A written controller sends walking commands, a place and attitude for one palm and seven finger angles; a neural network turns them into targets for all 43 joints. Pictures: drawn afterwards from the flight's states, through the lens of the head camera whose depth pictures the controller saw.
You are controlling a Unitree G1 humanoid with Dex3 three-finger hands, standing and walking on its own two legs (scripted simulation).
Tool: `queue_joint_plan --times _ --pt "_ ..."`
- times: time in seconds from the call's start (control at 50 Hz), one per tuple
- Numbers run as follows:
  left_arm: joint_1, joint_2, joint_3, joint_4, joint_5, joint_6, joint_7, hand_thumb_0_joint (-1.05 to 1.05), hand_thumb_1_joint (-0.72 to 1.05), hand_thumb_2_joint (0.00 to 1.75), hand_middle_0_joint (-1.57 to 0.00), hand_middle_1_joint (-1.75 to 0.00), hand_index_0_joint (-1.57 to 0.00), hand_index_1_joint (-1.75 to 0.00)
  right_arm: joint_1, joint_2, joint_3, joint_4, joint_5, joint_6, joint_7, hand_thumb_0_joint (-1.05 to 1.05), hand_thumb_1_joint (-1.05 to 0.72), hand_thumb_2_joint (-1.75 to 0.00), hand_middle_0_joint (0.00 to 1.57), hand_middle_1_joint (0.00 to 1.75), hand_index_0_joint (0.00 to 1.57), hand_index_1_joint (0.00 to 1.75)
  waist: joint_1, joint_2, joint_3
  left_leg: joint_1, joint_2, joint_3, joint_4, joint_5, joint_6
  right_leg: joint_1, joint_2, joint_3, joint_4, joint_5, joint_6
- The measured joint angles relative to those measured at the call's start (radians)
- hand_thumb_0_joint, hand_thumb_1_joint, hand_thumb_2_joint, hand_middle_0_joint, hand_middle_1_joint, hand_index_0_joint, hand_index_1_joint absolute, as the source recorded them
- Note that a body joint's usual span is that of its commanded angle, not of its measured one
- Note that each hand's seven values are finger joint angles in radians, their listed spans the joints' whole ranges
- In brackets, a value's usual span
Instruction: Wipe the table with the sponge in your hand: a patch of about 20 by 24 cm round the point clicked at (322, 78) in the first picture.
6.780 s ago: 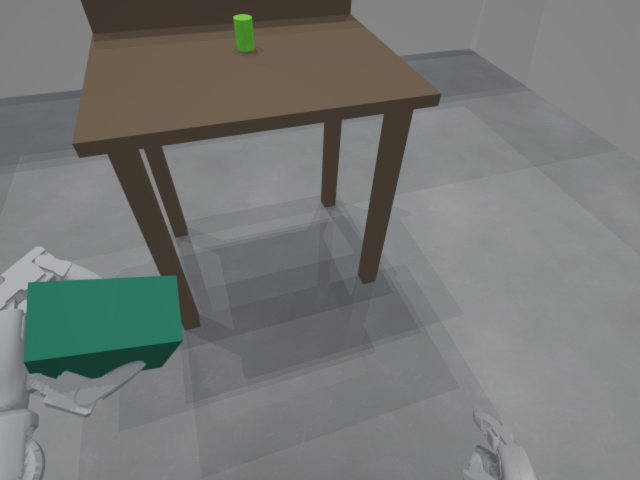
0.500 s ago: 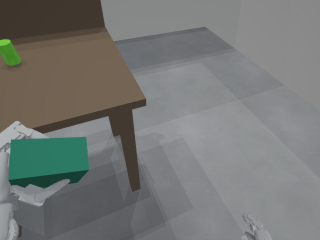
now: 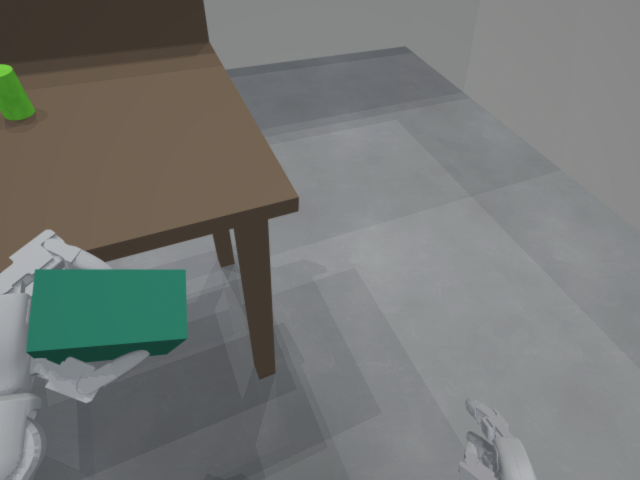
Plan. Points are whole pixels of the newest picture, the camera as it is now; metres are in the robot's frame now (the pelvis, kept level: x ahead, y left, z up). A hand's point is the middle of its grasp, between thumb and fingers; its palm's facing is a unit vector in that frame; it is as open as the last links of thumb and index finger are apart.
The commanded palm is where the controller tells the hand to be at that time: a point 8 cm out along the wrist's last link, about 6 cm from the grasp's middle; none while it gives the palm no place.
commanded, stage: look again from close up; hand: left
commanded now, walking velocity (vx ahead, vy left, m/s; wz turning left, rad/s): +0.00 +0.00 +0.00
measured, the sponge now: (133, 318) +0.23 +0.21 +0.14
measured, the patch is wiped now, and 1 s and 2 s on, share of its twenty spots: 0.00 0.00 0.00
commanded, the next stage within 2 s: shuffle to correct the standing spot in 0.02 s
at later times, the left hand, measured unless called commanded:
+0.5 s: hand (95, 257) +0.28 +0.26 +0.15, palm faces +0.40 -0.84 -0.37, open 10.3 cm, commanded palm +0.22 +0.30 +0.18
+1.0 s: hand (106, 213) +0.34 +0.27 +0.16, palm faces +0.40 -0.81 -0.43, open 10.3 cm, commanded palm +0.29 +0.30 +0.18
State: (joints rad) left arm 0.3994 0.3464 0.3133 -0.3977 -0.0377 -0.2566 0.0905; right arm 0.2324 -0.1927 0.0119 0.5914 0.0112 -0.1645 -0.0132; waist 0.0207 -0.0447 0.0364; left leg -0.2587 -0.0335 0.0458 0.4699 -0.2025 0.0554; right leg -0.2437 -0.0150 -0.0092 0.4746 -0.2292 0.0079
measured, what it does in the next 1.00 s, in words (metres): walks ahead: right foot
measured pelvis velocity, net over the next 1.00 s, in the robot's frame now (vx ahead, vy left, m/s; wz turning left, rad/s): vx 0.13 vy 0.02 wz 0.01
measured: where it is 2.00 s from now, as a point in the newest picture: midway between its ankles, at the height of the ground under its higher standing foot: outside the picture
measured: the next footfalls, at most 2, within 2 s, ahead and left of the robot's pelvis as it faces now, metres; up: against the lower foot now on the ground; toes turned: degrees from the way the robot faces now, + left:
right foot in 0.84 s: +0.21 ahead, -0.07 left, +0.00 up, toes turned -7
left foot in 1.20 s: +0.25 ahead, +0.22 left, +0.00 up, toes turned +3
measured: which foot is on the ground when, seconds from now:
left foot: down 0.00-0.86, up 0.88-1.00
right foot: down 0.00-0.64, up 0.66-0.82, down 0.84-1.00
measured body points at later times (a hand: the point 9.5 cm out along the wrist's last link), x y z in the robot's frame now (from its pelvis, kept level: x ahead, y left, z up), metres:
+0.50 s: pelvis +0.07 +0.01 -0.01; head +0.08 +0.03 +0.44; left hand +0.26 +0.31 +0.17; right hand +0.26 -0.21 -0.08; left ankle +0.03 +0.08 -0.74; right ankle +0.02 -0.13 -0.74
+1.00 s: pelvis +0.13 +0.02 -0.01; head +0.15 +0.03 +0.44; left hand +0.31 +0.31 +0.18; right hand +0.28 -0.22 -0.11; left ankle +0.11 +0.14 -0.65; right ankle +0.17 -0.07 -0.74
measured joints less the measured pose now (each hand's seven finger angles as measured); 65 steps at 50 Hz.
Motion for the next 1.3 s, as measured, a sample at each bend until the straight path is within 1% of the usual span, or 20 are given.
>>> queue_joint_plan --times 0.06,0.16,0.26,0.32,0.4,0.56,0.6,0.68,0.74,0.8,0.84,0.88,0.94,0.98,1.02,1.1,1.16,1.2,1.24,1.3 --pt "0.033 0.017 -0.023 -0.039 0.015 -0.008 -0.014 -0.01 -0.51 1.0 -0.7 -1.36 -0.72 -1.35 -0.002 0.013 0.009 -0.009 -0.007 -0.002 -0.003 0.01 -0.9 -0.9 0.2 0.3 0.2 0.3 0.002 -0.023 0.008 0.001 -0.01 -0.009 0.001 -0.007 0.004 0.007 -0.006 -0.001 -0.004 0.007 0.007" --pt "-0.01 0.064 0.053 -0.046 0.005 -0.014 0.001 -0.01 -0.51 1.0 -0.7 -1.36 -0.72 -1.35 -0.017 0.027 0.023 -0.007 -0.018 -0.003 -0.005 0.01 -0.9 -0.9 0.2 0.3 0.2 0.3 0.021 -0.029 0.018 -0.001 -0.004 -0.029 0.01 -0.024 0.0 0.03 0.001 -0.021 -0.038 0.002 0.01" --pt "-0.037 0.03 0.072 -0.064 -0.007 -0.01 0.022 -0.01 -0.51 1.0 -0.7 -1.36 -0.72 -1.35 -0.035 0.016 0.022 -0.005 -0.025 0.002 0.007 0.01 -0.9 -0.9 0.2 0.3 0.2 0.3 0.027 -0.003 -0.006 -0.006 -0.001 -0.031 0.044 -0.062 0.006 0.039 0.004 -0.023 -0.033 -0.02 0.012" --pt "-0.018 -0.002 0.037 -0.066 -0.003 0.001 0.018 -0.01 -0.51 1.0 -0.7 -1.36 -0.72 -1.35 -0.038 0.008 0.017 -0.011 -0.023 0.018 0.008 0.01 -0.9 -0.9 0.2 0.3 0.2 0.3 0.018 0.014 -0.033 -0.007 -0.005 -0.028 0.075 -0.095 0.012 0.037 0.0 -0.021 0.0 -0.053 0.014" --pt "0.009 -0.005 0.011 -0.041 0.004 0.017 0.009 -0.01 -0.51 1.0 -0.7 -1.36 -0.72 -1.35 -0.036 0.003 0.012 -0.022 -0.018 0.045 -0.002 0.01 -0.9 -0.9 0.2 0.3 0.2 0.3 0.003 0.03 -0.053 -0.005 -0.008 -0.024 0.119 -0.142 0.015 0.033 -0.004 -0.016 0.052 -0.104 0.015" --pt "0.004 0.039 0.056 -0.068 -0.004 0.015 0.018 -0.01 -0.51 1.0 -0.7 -1.36 -0.72 -1.35 -0.022 -0.016 -0.002 -0.021 -0.005 0.079 -0.006 0.01 -0.9 -0.9 0.2 0.3 0.2 0.3 -0.011 0.027 -0.034 -0.02 -0.007 -0.022 0.236 -0.233 0.01 0.026 -0.005 -0.016 0.155 -0.196 0.019" --pt "0.0 0.041 0.067 -0.089 -0.008 0.006 0.022 -0.01 -0.51 1.0 -0.7 -1.36 -0.72 -1.35 -0.022 -0.022 -0.007 -0.016 -0.002 0.086 -0.002 0.01 -0.9 -0.9 0.2 0.3 0.2 0.3 -0.011 0.015 -0.026 -0.012 -0.017 -0.013 0.24 -0.254 0.021 0.014 -0.015 -0.006 0.195 -0.219 0.02" --pt "0.015 0.031 0.086 -0.098 -0.012 0.007 0.024 -0.01 -0.51 1.0 -0.7 -1.36 -0.72 -1.35 -0.026 -0.012 -0.021 -0.015 -0.011 0.092 0.006 0.01 -0.9 -0.9 0.2 0.3 0.2 0.3 -0.024 0.021 -0.004 0.032 -0.02 0.011 0.212 -0.258 0.038 -0.081 -0.01 0.002 0.414 -0.234 -0.005" --pt "0.033 0.032 0.078 -0.093 -0.008 0.021 0.019 -0.01 -0.51 1.0 -0.7 -1.36 -0.72 -1.35 -0.001 0.005 -0.02 -0.023 -0.016 0.094 0.014 0.01 -0.9 -0.9 0.2 0.3 0.2 0.3 -0.042 0.039 0.0 0.082 -0.012 0.008 0.152 -0.241 0.036 -0.147 0.01 -0.039 0.461 -0.235 -0.019" --pt "0.057 0.041 0.071 -0.096 -0.008 0.023 0.017 -0.01 -0.51 1.0 -0.7 -1.36 -0.72 -1.35 0.027 0.011 -0.009 -0.033 -0.013 0.095 0.013 0.01 -0.9 -0.9 0.2 0.3 0.2 0.3 -0.055 0.052 0.004 0.118 -0.008 0.003 0.125 -0.242 0.027 -0.154 0.018 -0.105 0.308 -0.127 -0.025" --pt "0.064 0.061 0.069 -0.102 -0.007 0.02 0.014 -0.01 -0.51 1.0 -0.7 -1.36 -0.72 -1.35 0.044 0.005 -0.005 -0.04 -0.009 0.095 0.009 0.01 -0.9 -0.9 0.2 0.3 0.2 0.3 -0.064 0.06 0.01 0.105 -0.008 -0.006 0.191 -0.275 0.019 -0.108 0.024 -0.148 0.151 -0.012 -0.042" --pt "0.042 0.068 0.059 -0.093 -0.004 0.011 0.006 -0.01 -0.51 1.0 -0.7 -1.36 -0.72 -1.35 0.032 -0.008 -0.012 -0.015 -0.008 0.102 0.004 0.01 -0.9 -0.9 0.2 0.3 0.2 0.3 -0.066 0.084 0.028 0.005 0.005 -0.02 0.425 -0.281 0.001 -0.099 0.026 -0.181 0.172 -0.036 -0.076" --pt "0.039 0.049 0.065 -0.076 -0.001 -0.005 0.0 -0.01 -0.52 1.0 -0.7 -1.36 -0.72 -1.35 0.009 -0.02 -0.021 0.028 -0.014 0.128 0.007 0.01 -0.9 -0.9 0.2 0.3 0.2 0.3 -0.03 0.07 0.029 -0.162 0.001 -0.04 0.752 -0.262 -0.035 -0.087 0.018 -0.167 0.185 -0.07 -0.081" --pt "0.061 0.032 0.079 -0.076 0.005 -0.011 0.001 -0.01 -0.52 1.0 -0.7 -1.36 -0.72 -1.35 0.001 -0.026 -0.023 0.031 -0.016 0.141 0.01 0.01 -0.9 -0.9 0.2 0.3 0.2 0.3 -0.01 0.053 0.022 -0.245 0.035 -0.051 0.818 -0.217 -0.051 -0.072 0.012 -0.147 0.153 -0.056 -0.07" --pt "0.071 0.016 0.079 -0.075 0.011 -0.009 0.004 -0.01 -0.52 1.0 -0.7 -1.36 -0.72 -1.35 -0.003 -0.034 -0.022 0.028 -0.021 0.141 0.008 0.01 -0.9 -0.9 0.2 0.3 0.2 0.3 -0.003 0.041 0.016 -0.297 0.08 -0.064 0.773 -0.148 -0.058 -0.055 0.002 -0.139 0.111 -0.04 -0.062" --pt "0.043 0.0 0.049 -0.085 0.017 0.006 0.013 -0.01 -0.52 1.0 -0.7 -1.36 -0.72 -1.35 -0.012 -0.045 -0.025 0.023 -0.028 0.115 -0.011 0.01 -0.9 -0.9 0.2 0.3 0.2 0.3 0.01 0.009 0.02 -0.258 0.134 -0.033 0.466 -0.061 -0.056 -0.025 -0.043 -0.127 0.07 -0.031 -0.036" --pt "0.027 -0.002 0.031 -0.105 0.018 0.019 0.023 -0.01 -0.52 1.0 -0.7 -1.36 -0.72 -1.35 -0.019 -0.051 -0.032 0.012 -0.03 0.091 -0.027 0.01 -0.9 -0.9 0.2 0.3 0.2 0.3 0.012 0.0 0.021 -0.147 0.123 0.015 0.243 -0.047 -0.051 -0.012 -0.074 -0.115 0.091 -0.056 -0.007" --pt "0.025 0.004 0.03 -0.127 0.016 0.024 0.027 -0.01 -0.52 1.0 -0.7 -1.36 -0.72 -1.35 -0.018 -0.06 -0.04 -0.009 -0.025 0.08 -0.035 0.01 -0.9 -0.9 0.2 0.3 0.2 0.3 0.006 0.021 0.009 -0.063 0.109 0.033 0.129 -0.055 -0.048 -0.018 -0.078 -0.115 0.137 -0.092 0.015" --pt "0.004 0.029 0.051 -0.122 0.01 0.021 0.03 -0.01 -0.52 1.0 -0.7 -1.36 -0.72 -1.35 -0.035 -0.033 -0.046 -0.013 -0.014 0.079 -0.042 0.01 -0.9 -0.9 0.2 0.3 0.2 0.3 0.001 -0.003 0.014 -0.056 0.084 0.05 0.157 -0.084 -0.046 -0.037 -0.099 -0.084 0.214 -0.141 0.023" --pt "-0.018 0.056 0.082 -0.089 0.014 0.035 0.034 -0.01 -0.52 1.0 -0.7 -1.36 -0.72 -1.35 -0.046 0.02 -0.031 -0.024 -0.012 0.079 -0.037 0.01 -0.91 -0.9 0.2 0.3 0.2 0.3 -0.005 -0.019 0.01 -0.047 0.074 0.064 0.172 -0.109 -0.038 -0.105 -0.061 -0.04 0.413 -0.272 0.012"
